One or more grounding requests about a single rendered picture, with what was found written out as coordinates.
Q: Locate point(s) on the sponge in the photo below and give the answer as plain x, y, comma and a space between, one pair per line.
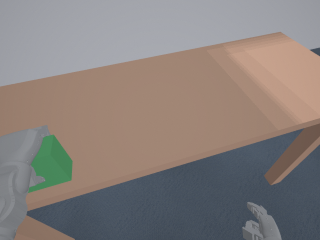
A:
52, 163

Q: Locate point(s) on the table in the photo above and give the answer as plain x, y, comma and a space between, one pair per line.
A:
128, 120

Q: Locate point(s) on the left robot forearm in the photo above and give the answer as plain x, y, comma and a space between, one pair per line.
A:
14, 186

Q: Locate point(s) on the robot left hand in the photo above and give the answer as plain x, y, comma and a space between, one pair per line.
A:
23, 146

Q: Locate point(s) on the robot right hand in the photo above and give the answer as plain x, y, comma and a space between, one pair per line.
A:
267, 226

